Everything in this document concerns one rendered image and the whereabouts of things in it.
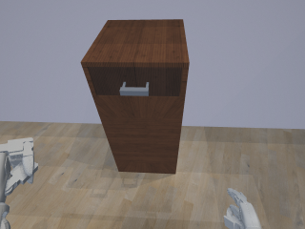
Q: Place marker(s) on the handle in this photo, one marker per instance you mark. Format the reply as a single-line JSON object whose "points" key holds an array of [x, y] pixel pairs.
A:
{"points": [[134, 91]]}

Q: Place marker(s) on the left robot hand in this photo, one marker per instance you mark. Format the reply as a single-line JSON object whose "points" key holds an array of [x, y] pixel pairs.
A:
{"points": [[18, 154]]}

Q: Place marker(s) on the drawer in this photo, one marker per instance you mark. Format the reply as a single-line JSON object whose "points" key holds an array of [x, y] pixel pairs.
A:
{"points": [[163, 81]]}

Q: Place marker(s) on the left robot forearm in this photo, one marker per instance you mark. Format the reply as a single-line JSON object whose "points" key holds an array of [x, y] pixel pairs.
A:
{"points": [[4, 210]]}

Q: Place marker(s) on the cabinet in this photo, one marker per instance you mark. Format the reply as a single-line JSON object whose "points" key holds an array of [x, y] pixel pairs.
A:
{"points": [[143, 131]]}

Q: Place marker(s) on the right robot hand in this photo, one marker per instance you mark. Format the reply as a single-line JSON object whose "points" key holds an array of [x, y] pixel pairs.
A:
{"points": [[243, 216]]}

